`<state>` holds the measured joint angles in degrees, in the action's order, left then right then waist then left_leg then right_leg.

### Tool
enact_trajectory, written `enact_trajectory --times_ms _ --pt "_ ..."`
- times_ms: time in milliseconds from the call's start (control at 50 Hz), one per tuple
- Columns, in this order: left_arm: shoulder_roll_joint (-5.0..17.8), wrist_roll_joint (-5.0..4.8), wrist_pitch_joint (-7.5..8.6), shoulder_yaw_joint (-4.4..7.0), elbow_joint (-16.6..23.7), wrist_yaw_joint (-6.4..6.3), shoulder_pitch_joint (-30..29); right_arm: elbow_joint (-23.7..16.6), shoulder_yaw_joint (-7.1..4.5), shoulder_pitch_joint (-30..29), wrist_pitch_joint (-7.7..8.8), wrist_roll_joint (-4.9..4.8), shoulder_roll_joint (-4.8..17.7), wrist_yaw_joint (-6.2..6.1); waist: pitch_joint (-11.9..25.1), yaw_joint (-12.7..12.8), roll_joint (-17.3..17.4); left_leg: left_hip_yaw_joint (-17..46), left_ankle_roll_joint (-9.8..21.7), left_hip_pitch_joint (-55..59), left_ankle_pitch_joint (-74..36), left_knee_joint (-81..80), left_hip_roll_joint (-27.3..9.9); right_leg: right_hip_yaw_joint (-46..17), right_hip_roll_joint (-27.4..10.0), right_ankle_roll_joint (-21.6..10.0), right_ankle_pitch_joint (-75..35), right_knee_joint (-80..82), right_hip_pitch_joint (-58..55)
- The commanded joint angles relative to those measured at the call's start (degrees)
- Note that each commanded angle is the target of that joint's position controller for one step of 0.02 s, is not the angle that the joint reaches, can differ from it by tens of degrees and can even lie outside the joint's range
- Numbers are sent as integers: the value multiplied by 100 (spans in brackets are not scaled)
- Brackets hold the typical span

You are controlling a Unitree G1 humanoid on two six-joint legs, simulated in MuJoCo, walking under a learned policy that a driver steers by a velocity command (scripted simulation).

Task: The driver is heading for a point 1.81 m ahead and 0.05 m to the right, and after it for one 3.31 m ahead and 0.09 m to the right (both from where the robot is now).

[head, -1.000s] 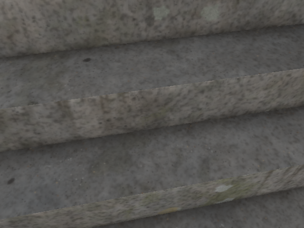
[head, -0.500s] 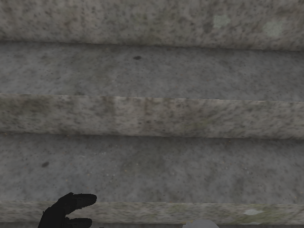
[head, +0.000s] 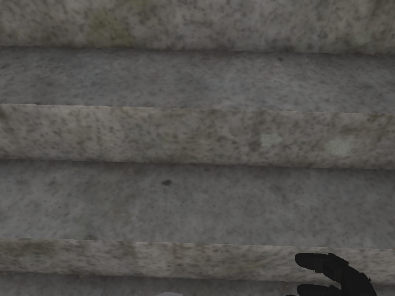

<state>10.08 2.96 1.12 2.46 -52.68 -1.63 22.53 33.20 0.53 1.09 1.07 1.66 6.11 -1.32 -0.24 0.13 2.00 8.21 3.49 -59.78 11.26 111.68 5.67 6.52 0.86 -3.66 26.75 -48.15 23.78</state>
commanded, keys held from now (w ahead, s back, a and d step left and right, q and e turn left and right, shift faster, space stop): w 1.00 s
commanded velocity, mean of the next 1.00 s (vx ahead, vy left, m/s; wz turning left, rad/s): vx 0.50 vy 0.00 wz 0.01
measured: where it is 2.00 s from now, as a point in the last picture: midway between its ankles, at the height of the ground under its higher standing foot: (156, 66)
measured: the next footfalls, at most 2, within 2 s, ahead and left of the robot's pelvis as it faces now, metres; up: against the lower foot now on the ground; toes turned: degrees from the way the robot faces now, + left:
left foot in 0.30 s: +0.35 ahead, +0.19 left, +0.20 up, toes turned +6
right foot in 0.80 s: +0.59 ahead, +0.06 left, +0.41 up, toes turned -4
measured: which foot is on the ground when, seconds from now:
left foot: up 0.00-0.28, down 0.30-0.84, up 0.86-1.00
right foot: down 0.00-0.32, up 0.34-0.78, down 0.80-1.00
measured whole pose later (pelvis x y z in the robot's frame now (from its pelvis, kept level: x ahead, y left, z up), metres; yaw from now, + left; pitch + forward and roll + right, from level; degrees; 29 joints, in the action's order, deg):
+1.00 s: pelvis +0.50 +0.12 +0.39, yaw +1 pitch +2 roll -4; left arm 14.5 3.1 0.7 3.8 -59.3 -3.4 16.6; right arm 39.5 -1.5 11.2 7.2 2.3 5.7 -0.2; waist 5.0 -2.0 -1.7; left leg 9.8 7.8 -53.5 1.8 121.1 5.8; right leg 10.3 4.9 -6.8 23.4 -52.1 31.0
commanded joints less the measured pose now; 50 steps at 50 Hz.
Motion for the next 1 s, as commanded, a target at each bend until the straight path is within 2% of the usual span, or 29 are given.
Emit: enact_trajectory --times_ms 20,80,120,160,220,240,260,280,300,320,340,360,400,440,560,620,640,720,740,760,780,800,820,840,860,880,920,960,1000 --pt "513 -74 443 125 277 -32 -329 44 -147 595 -87 -35 279 -44 -307 -294 -155 -140 8 -536 -229 1018 -147 -1803 -1416 -1053 -126 2929 33" --pt "687 82 600 274 40 60 445 -154 -215 -8 -65 39 232 -180 -444 140 -397 96 106 -2135 1198 2581 -163 -1713 -1796 -1084 -476 3238 -1723" --pt "568 151 707 228 -234 18 1171 -678 -77 -1261 -11 62 -58 -182 -789 577 -490 109 195 -3648 2188 2987 -270 -1668 -2126 -984 -875 3534 -2979" --pt "575 116 710 217 -196 -73 1133 -966 -44 -1611 -48 63 55 -86 -791 430 -268 -310 117 -3250 2161 1728 -560 -1130 -2071 -756 -722 4111 -2802" --pt "570 -142 597 199 -274 -190 1045 -1305 79 -1659 -280 -58 -104 45 -687 255 -865 -1169 231 -1668 1855 -372 -1178 -611 -1745 -721 -1150 5226 -1963" --pt "766 -371 455 208 -180 -173 786 -1294 295 -1422 -326 -151 -384 161 -347 233 -719 -1688 502 502 2090 -2593 -1195 -82 -1470 -753 -2018 5832 -1205" --pt "911 -345 360 239 -3 -99 545 -949 191 -713 -337 -182 -319 135 193 -6 -772 -1899 607 2328 2334 -3332 -816 128 -1318 -919 -4108 5081 -850" --pt "1434 -388 466 307 299 -30 374 -437 -160 868 -370 -270 238 32 1185 -612 -1245 -2442 426 4037 3045 -3233 -36 26 -1415 -1065 -8893 3412 -1155" --pt "1942 -635 652 468 348 139 -16 -183 -273 1894 -338 -306 536 -78 1932 -1301 -1656 -1745 501 5069 2083 -3821 -24 -185 -1749 -776 -11234 1924 -1358" --pt "1912 -783 759 542 488 346 -394 136 -484 2589 -277 -221 1154 -77 2345 -1681 -1314 -204 633 5355 2220 -5412 -194 -518 -1252 -435 -9674 103 -1141" --pt "916 -698 816 379 1057 603 -761 519 -716 2737 -198 -88 1992 -149 2444 -1279 1788 3245 787 5921 2865 -8464 -1794 -971 348 -51 -3670 -2409 940" --pt "457 -380 788 315 1265 576 -869 523 -780 2030 -224 -87 1888 -143 2632 -951 1395 4714 464 5765 3116 -9277 -1994 -2306 742 35 -2428 -5154 1523" --pt "-468 -5 569 -37 1817 398 -1191 1015 -595 1092 -130 -21 1250 -11 1180 30 288 3553 497 4034 4135 -8529 -1952 -1850 262 -157 -3107 -6584 2444" --pt "-629 128 472 -122 1740 204 -910 1538 -292 908 73 -20 217 53 224 429 275 2398 311 3085 2927 -8220 -1764 -1825 376 -360 -3222 -7452 2966" --pt "-939 -155 120 -390 1778 20 -1925 2476 -215 2328 775 -34 144 166 -550 133 -370 376 319 3663 -669 -9219 -1923 -1504 507 -529 -2557 -8673 5101" --pt "-905 -197 64 -439 2099 -201 -2455 2521 -199 2445 877 -177 439 171 -648 181 -460 -207 271 4109 -792 -9730 -1805 -1340 463 -542 -1675 -8959 5935" --pt "-901 -143 45 -547 2402 -130 -2989 2533 -184 2441 788 -283 439 208 -936 211 -916 -777 -179 3655 -849 -9980 -1415 -985 263 -495 -1553 -7154 5551" --pt "-817 -212 -182 -610 2663 115 -3695 2725 -390 3432 524 -371 842 -198 539 -486 364 -788 364 5792 -3712 -11026 -1542 744 -286 -518 -408 -4636 4061" --pt "-740 -286 -121 -569 2188 197 -3174 2344 -320 2763 493 -506 625 -227 1048 -119 104 -1400 187 5642 -7035 -10349 -1237 1171 140 -603 -230 -3256 2460" --pt "-545 -344 -152 -512 1955 98 -2457 2149 -417 2745 611 -559 950 -259 1742 95 641 -1177 221 5637 -10870 -9678 -1565 1261 501 -727 -551 -3379 1465" --pt "-297 -420 -211 -421 1788 30 -1560 2078 -566 2694 810 -543 1425 -194 2100 416 1291 -1022 417 6182 -11470 -8801 -1958 844 376 -830 -222 -2681 1169" --pt "39 -217 -238 -321 1611 -61 -909 2018 -577 2661 967 -538 1459 -39 2437 709 1607 -984 736 6452 -11827 -7746 -2185 479 494 -990 368 -2041 600" --pt "385 -73 -206 -160 1267 -31 -293 1860 -627 2384 1083 -648 1492 113 2846 1017 1298 -880 922 5860 -11153 -6580 -2019 -317 390 -1097 248 -1376 -562" --pt "909 -52 -311 51 978 -168 -130 1568 -570 2292 1119 -548 1161 335 2853 967 -55 -834 713 3936 -8157 -4772 -1073 -2896 -523 -1758 1739 96 -1262" --pt "1013 -34 -503 205 928 -266 -664 1442 -658 1550 1073 -180 1037 456 2646 1060 -1202 -803 440 2700 -1945 -1216 419 -5510 -1153 -2349 3096 2288 -796" --pt "856 -20 -424 255 883 -175 -1390 940 -512 1263 987 175 266 430 1991 590 -692 301 425 1305 -1257 1314 340 -5633 -1399 -2045 3145 2637 -430" --pt "44 64 -96 34 45 -200 -1305 148 -50 696 755 266 -676 208 -82 -154 188 379 543 -165 -659 1974 68 -4254 -1462 -1385 2301 2427 982" --pt "-538 91 128 -141 -394 -172 -1189 265 87 1576 645 152 -662 116 -476 -661 630 357 475 -41 -626 1442 -78 -2717 -1064 -967 371 2498 1309" --pt "-350 -25 309 -144 -504 -93 -1165 505 59 2000 476 -7 -455 41 -564 -799 475 251 324 111 -756 904 -143 -1761 -946 -982 -758 2407 1415"
Velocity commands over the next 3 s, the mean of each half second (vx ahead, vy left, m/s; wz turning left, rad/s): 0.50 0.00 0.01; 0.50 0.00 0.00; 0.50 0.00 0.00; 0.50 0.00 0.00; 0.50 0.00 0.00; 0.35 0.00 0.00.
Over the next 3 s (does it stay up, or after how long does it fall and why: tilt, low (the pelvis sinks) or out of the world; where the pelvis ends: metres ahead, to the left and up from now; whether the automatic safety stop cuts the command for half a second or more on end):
stays up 1.26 0.04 1.07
